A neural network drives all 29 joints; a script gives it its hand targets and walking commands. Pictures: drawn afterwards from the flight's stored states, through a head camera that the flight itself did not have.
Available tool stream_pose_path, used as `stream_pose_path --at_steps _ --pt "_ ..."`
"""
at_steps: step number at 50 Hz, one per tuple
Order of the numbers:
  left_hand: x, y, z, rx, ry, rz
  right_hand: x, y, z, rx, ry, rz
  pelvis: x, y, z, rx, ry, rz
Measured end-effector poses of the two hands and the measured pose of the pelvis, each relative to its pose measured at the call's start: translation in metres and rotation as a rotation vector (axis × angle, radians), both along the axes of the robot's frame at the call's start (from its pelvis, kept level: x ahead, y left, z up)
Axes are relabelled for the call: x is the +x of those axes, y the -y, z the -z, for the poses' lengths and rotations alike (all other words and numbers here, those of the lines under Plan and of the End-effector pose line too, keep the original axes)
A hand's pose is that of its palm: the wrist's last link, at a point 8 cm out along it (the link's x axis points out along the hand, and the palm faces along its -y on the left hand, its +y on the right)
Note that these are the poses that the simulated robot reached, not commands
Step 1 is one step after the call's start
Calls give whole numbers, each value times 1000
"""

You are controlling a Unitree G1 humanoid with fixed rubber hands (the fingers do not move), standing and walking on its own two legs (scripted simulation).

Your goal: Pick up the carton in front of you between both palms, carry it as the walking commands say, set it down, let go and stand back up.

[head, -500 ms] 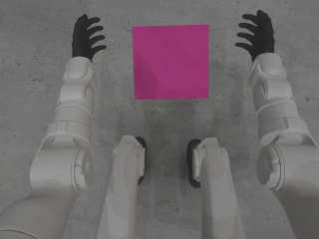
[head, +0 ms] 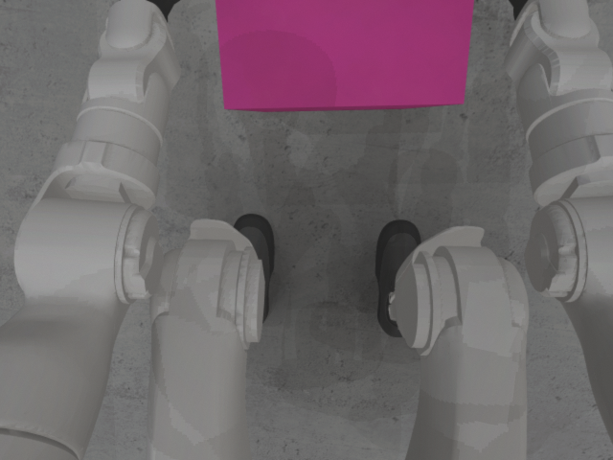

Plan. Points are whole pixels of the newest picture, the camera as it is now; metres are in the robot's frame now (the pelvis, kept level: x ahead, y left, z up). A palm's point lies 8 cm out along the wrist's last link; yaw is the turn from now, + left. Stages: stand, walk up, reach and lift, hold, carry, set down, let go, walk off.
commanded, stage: reach and lift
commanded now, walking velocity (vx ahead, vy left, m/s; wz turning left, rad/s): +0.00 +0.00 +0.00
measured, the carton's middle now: (337, 15) +0.53 +0.00 -0.25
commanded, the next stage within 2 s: none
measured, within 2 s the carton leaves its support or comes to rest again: leaves its support in 0.80 s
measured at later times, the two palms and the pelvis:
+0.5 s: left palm out of the picture +0.53 +0.16 -0.18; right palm out of the picture +0.54 -0.16 -0.18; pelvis +0.00 +0.00 +0.00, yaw +0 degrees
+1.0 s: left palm out of the picture +0.53 +0.15 -0.11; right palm out of the picture +0.53 -0.15 -0.11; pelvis +0.01 +0.00 +0.00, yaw +0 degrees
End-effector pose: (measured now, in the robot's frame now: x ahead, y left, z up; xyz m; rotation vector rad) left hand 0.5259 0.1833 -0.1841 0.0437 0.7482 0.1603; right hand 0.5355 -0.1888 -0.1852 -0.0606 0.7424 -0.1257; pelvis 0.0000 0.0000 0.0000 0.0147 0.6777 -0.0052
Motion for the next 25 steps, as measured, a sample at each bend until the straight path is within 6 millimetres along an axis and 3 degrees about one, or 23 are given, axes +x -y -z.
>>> stream_pose_path --at_steps 4,9,20,25 --pt "2 0 7 0 7 -2 3 -3 7 3 14 -12 5 0 6 1 17 0" --pt "6 2 2 -2 27 -4 9 -8 2 10 35 -21 9 1 11 3 11 -1" --pt "1 11 -1 -11 16 9 2 -14 -1 16 20 -26 5 1 8 3 -3 -2" --pt "3 27 -3 -27 21 41 4 -33 -2 37 26 -62 1 1 4 2 2 -3"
